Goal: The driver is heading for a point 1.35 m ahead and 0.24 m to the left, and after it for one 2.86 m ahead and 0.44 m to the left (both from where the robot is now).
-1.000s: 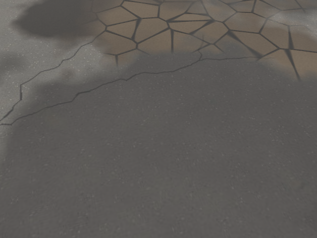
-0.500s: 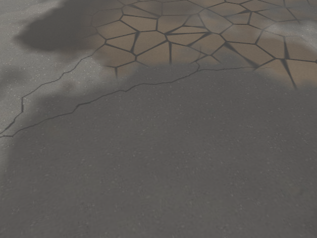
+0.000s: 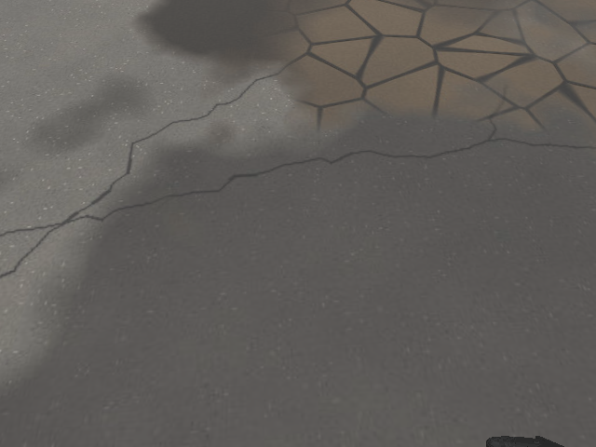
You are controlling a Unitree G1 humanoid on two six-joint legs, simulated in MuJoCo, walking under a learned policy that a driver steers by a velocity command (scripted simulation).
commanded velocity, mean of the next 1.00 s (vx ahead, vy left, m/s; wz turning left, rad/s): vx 0.44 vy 0.00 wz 0.42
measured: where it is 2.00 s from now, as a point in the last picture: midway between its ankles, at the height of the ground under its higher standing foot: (281, 393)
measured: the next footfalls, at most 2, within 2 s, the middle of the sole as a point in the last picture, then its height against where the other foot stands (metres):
left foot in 0.06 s outside the picture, level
right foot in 0.56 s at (353, 417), level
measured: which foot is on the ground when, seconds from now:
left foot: up 0.00-0.04, down 0.06-0.58, up 0.60-0.98, down 1.00-1.00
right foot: down 0.00-0.08, up 0.10-0.54, down 0.56-1.00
